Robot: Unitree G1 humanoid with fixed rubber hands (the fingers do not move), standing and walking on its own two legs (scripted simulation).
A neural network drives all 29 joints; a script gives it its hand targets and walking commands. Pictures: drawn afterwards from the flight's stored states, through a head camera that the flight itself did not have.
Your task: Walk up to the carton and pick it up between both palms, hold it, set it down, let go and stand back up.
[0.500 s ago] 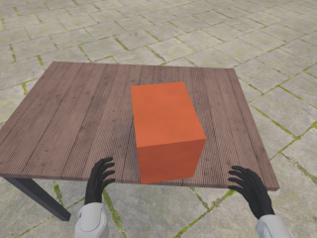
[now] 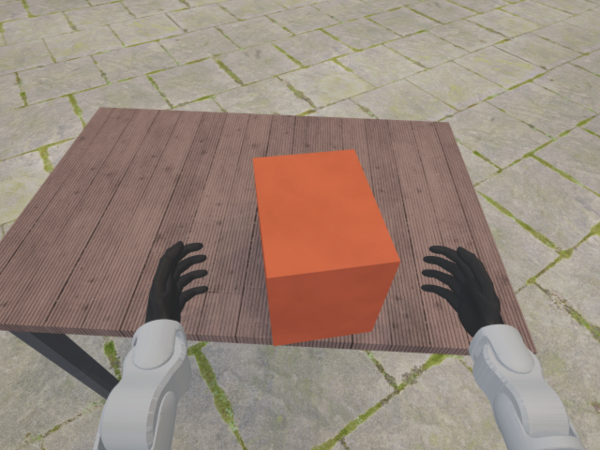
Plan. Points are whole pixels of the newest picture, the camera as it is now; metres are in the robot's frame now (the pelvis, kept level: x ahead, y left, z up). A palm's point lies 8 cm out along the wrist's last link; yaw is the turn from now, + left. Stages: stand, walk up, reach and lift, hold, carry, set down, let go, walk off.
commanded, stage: reach and lift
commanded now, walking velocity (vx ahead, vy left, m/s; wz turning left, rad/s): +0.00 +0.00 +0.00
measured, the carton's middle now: (313, 247) +0.41 +0.02 +0.01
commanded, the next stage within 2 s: none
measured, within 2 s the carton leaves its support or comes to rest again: neither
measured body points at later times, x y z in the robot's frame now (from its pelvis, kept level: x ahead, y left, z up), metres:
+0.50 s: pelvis -0.01 -0.01 +0.00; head +0.02 -0.01 +0.45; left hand +0.32 +0.20 +0.12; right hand +0.39 -0.17 +0.11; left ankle -0.04 +0.15 -0.75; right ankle +0.05 -0.10 -0.75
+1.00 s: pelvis +0.00 -0.01 +0.00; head +0.06 -0.02 +0.44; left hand +0.38 +0.20 +0.14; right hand +0.47 -0.15 +0.14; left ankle -0.04 +0.15 -0.75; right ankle +0.05 -0.10 -0.75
